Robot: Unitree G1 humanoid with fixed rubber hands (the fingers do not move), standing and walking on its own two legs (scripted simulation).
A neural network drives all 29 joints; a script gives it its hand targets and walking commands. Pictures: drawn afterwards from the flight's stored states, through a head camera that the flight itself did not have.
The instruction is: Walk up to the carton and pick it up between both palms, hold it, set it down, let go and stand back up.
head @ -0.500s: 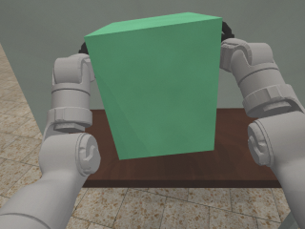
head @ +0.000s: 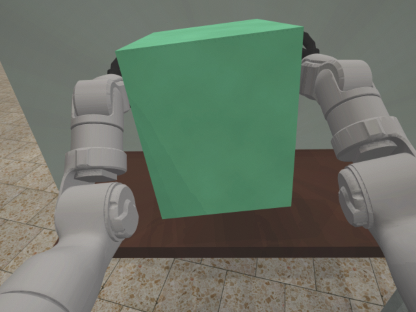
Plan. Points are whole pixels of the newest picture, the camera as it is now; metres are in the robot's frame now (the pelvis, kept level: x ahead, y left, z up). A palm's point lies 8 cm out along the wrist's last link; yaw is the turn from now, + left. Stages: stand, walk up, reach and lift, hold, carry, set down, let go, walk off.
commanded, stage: hold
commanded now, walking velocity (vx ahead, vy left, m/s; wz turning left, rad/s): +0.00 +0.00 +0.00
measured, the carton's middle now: (214, 109) +0.39 -0.01 +0.28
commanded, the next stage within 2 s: none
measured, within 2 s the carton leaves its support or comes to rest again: neither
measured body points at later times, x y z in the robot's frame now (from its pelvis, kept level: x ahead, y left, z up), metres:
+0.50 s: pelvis +0.00 +0.00 +0.00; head -0.11 +0.01 +0.44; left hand +0.38 +0.16 +0.34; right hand +0.37 -0.16 +0.36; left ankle +0.00 +0.14 -0.75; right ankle +0.01 -0.12 -0.75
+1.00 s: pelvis +0.00 +0.00 +0.00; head -0.11 +0.01 +0.44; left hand +0.38 +0.16 +0.33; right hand +0.37 -0.16 +0.36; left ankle +0.00 +0.14 -0.75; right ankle +0.01 -0.12 -0.75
